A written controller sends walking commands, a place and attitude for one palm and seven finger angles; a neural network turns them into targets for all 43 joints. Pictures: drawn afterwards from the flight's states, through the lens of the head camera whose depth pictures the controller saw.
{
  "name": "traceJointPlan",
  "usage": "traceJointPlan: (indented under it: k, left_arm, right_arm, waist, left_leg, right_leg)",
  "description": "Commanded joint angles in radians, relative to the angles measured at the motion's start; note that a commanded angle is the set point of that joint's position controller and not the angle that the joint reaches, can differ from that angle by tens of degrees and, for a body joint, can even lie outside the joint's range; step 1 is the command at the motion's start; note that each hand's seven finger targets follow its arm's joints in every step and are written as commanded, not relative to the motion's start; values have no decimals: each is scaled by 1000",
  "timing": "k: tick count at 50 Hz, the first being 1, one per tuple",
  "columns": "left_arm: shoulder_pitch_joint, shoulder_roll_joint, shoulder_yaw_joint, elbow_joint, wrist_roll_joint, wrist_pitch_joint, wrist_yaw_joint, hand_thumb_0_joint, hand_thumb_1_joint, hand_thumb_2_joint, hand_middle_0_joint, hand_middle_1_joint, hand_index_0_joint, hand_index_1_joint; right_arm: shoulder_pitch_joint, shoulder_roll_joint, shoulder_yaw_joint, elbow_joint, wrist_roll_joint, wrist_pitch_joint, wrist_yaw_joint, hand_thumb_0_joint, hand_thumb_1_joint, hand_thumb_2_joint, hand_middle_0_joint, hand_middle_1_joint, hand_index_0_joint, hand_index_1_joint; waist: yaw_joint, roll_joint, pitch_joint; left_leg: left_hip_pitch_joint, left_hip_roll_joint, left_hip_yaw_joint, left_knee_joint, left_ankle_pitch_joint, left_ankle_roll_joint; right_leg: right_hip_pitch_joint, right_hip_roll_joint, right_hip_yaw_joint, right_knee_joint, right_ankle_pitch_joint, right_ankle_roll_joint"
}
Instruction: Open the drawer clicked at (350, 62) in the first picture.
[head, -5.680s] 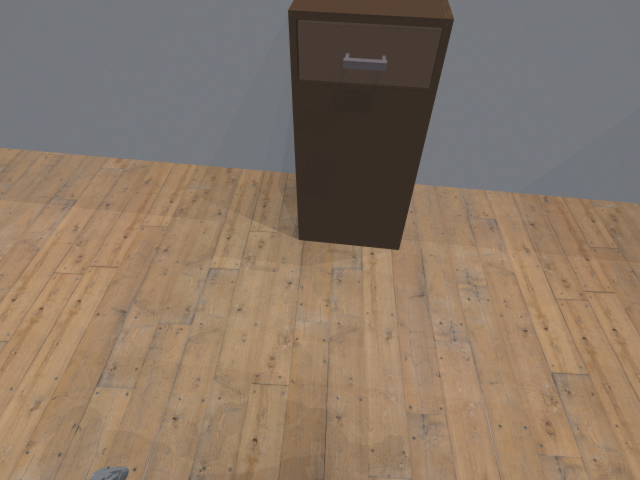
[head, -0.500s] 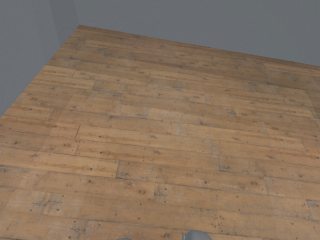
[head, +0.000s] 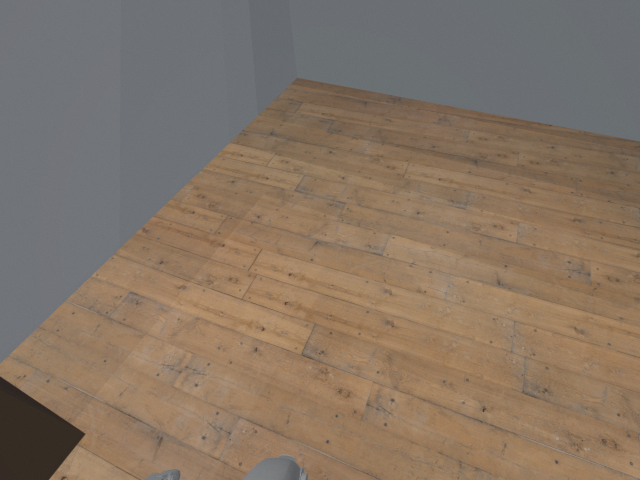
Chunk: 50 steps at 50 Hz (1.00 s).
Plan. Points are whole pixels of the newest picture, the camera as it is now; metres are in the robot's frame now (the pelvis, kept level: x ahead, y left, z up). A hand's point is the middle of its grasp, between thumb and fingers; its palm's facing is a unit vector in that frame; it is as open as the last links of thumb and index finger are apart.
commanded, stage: turn to face it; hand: left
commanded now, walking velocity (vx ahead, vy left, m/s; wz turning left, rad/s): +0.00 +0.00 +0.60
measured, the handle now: out of the picture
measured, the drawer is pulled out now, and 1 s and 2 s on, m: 0.00 0.00 0.00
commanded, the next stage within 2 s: take the last steps up to it in 1.72 s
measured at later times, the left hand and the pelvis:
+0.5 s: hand out of the picture -0.07 +0.25 -0.18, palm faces +0.37 -0.88 -0.28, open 7.4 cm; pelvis -0.01 +0.03 -0.01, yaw +19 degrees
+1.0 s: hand out of the picture -0.02 +0.20 -0.13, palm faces +0.57 -0.77 -0.29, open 7.4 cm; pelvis +0.00 -0.03 +0.00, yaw +38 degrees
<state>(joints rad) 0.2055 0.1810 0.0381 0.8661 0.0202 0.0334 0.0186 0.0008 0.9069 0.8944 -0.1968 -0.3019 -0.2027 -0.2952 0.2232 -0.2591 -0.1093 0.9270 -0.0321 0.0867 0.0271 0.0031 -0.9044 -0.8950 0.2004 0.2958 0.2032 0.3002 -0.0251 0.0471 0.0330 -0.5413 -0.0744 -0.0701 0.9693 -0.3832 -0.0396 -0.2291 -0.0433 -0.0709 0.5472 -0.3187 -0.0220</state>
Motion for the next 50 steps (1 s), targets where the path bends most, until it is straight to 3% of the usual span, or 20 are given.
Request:
traceJointPlan:
  k: [1, 5, 12, 16, 18, 19, 20, 21, 23, 26, 34, 38, 39, 40, 41, 42, 43, 44, 46, 50]
  left_arm:
    - [-73, 164, 36, -84, -3, -47, 16, 0, 900, 900, -200, -300, -200, -300]
    - [45, 183, 39, -44, -1, -47, 16, 0, 900, 900, -200, -300, -200, -300]
    - [140, 228, 52, 4, 10, -40, 15, 0, 900, 900, -200, -300, -200, -300]
    - [108, 252, 65, 14, 13, -30, 12, 0, 900, 900, -200, -300, -200, -300]
    - [89, 256, 71, 13, 3, -27, 8, 0, 900, 900, -200, -300, -200, -300]
    - [87, 238, 70, 0, -6, -23, 2, 0, 900, 900, -200, -300, -200, -300]
    - [69, 170, 55, -48, -12, -24, -9, 0, 900, 900, -200, -300, -200, -300]
    - [-25, 172, 39, -90, 0, -13, -2, 0, 900, 900, -200, -300, -200, -300]
    - [-54, 169, 49, -64, -5, -6, 5, 0, 900, 900, -200, -300, -200, -300]
    - [8, 177, 56, -26, -4, -3, -9, 0, 900, 900, -200, -300, -200, -300]
    - [-56, 150, 44, -82, -8, -6, -5, 0, 900, 900, -200, -300, -200, -300]
    - [25, 154, 45, -78, -15, -25, -1, 0, 900, 900, -200, -300, -200, -300]
    - [64, 175, 51, -71, -13, -36, 3, 0, 900, 900, -200, -300, -200, -300]
    - [88, 254, 66, -69, 1, -46, 11, 0, 900, 900, -200, -300, -200, -300]
    - [84, 335, 78, -81, 10, -47, 16, 0, 900, 900, -200, -300, -200, -300]
    - [73, 301, 77, -82, 0, -47, 20, 0, 900, 900, -200, -300, -200, -300]
    - [11, 264, 66, -92, 0, -42, 20, 0, 900, 900, -200, -300, -200, -300]
    - [-39, 230, 54, -99, -1, -41, 18, 0, 900, 900, -200, -300, -200, -300]
    - [-86, 195, 44, -107, 4, -43, 20, 0, 900, 900, -200, -300, -200, -300]
    - [-5, 214, 47, -72, 7, -38, 18, 0, 900, 900, -200, -300, -200, -300]
  right_arm:
    - [-1, -77, -13, -63, 8, -25, 9, 0, -900, -900, 200, 300, 200, 300]
    - [-69, -71, -4, -71, 6, -19, 8, 0, -900, -900, 200, 300, 200, 300]
    - [-184, -48, 26, -89, 17, -31, 5, 0, -900, -900, 200, 300, 200, 300]
    - [-154, -50, 34, -93, 23, -45, 3, 0, -900, -900, 200, 300, 200, 300]
    - [-89, -79, 27, -84, 18, -56, 0, 0, -900, -900, 200, 300, 200, 300]
    - [-17, -147, 10, -70, 12, -67, -2, 0, -900, -900, 200, 300, 200, 300]
    - [43, -265, -21, -68, 9, -73, -8, 0, -900, -900, 200, 300, 200, 300]
    - [114, -296, -22, -42, 23, -64, -12, 0, -900, -900, 200, 300, 200, 300]
    - [39, -232, -11, -48, 17, -70, -35, 0, -900, -900, 200, 300, 200, 300]
    - [-94, -175, 12, -93, 14, -76, -33, 0, -900, -900, 200, 300, 200, 300]
    - [-68, -190, -8, -93, 8, -66, -24, 0, -900, -900, 200, 300, 200, 300]
    - [-101, -188, -16, -110, 11, -59, -22, 0, -900, -900, 200, 300, 200, 300]
    - [-102, -170, -15, -116, 17, -60, -21, 0, -900, -900, 200, 300, 200, 300]
    - [-71, -109, -7, -127, 26, -61, -15, 0, -900, -900, 200, 300, 200, 300]
    - [-64, -66, 2, -154, 24, -60, -12, 0, -900, -900, 200, 300, 200, 300]
    - [-78, -119, -11, -137, 11, -48, -15, 0, -900, -900, 200, 300, 200, 300]
    - [-82, -109, -14, -123, 12, -41, -11, 0, -900, -900, 200, 300, 200, 300]
    - [-74, -102, -11, -99, 9, -33, -3, 0, -900, -900, 200, 300, 200, 300]
    - [-32, -82, -5, -76, 11, -27, 9, 0, -900, -900, 200, 300, 200, 300]
    - [-81, -68, 5, -76, 10, -20, 13, 0, -900, -900, 200, 300, 200, 300]
  waist:
    - [-24, -184, 56]
    - [34, -203, 19]
    - [86, -253, -35]
    - [73, -283, -74]
    - [29, -235, -106]
    - [-15, -98, -162]
    - [-48, 231, -185]
    - [-76, 173, -170]
    - [-50, 208, -108]
    - [20, 109, -60]
    - [-3, 128, -70]
    - [39, 123, -104]
    - [60, 70, -116]
    - [69, -139, -135]
    - [72, -341, -125]
    - [76, -329, -112]
    - [45, -255, -57]
    - [22, -195, -11]
    - [-5, -211, 0]
    - [40, -239, 12]
  left_leg:
    - [-73, 90, 41, 274, 77, -30]
    - [-87, 109, 68, 210, 56, -53]
    - [12, 113, 147, -85, -62, -42]
    - [144, 104, 191, -281, -47, -11]
    - [300, 97, 206, -496, 121, 9]
    - [513, 171, 112, -586, 323, 49]
    - [702, 452, -252, -574, 763, 192]
    - [659, 522, -257, -561, 935, 263]
    - [547, 425, -188, -561, 852, 245]
    - [421, 316, -92, -601, 664, 190]
    - [384, 283, -198, -591, 532, 205]
    - [305, 241, -238, -497, 565, 168]
    - [237, 202, -221, -436, 480, 128]
    - [55, 103, -124, -270, 220, 58]
    - [-67, -9, 25, -31, -209, -8]
    - [-29, 57, -36, 131, -217, 7]
    - [-34, 69, -22, 231, -153, 4]
    - [-36, 88, -6, 283, -76, -4]
    - [-9, 105, 36, 269, -9, -20]
    - [12, 109, 97, 119, -23, -35]
  right_leg:
    - [-26, -248, 108, -271, 207, -54]
    - [103, -273, 72, -244, 291, -70]
    - [225, -324, 8, -152, 617, -97]
    - [208, -343, -36, -86, 621, -84]
    - [148, -319, -104, 34, 571, -27]
    - [-11, -284, -136, 218, 439, 27]
    - [-344, -137, -150, 448, -194, 113]
    - [-392, -111, -46, 562, -352, 113]
    - [-403, -112, 42, 639, -252, 116]
    - [-324, -95, 47, 613, -103, 121]
    - [-217, -21, 42, 308, -116, 119]
    - [-15, 23, 16, 21, 12, 106]
    - [97, -3, 32, -123, 112, 99]
    - [258, -200, 218, -231, 149, 44]
    - [252, -459, 442, -268, 310, -84]
    - [131, -461, 411, -272, 278, -129]
    - [71, -406, 351, -269, 220, -131]
    - [27, -346, 250, -257, 199, -109]
    - [6, -295, 110, -240, 224, -79]
    - [53, -299, 42, -247, 225, -81]
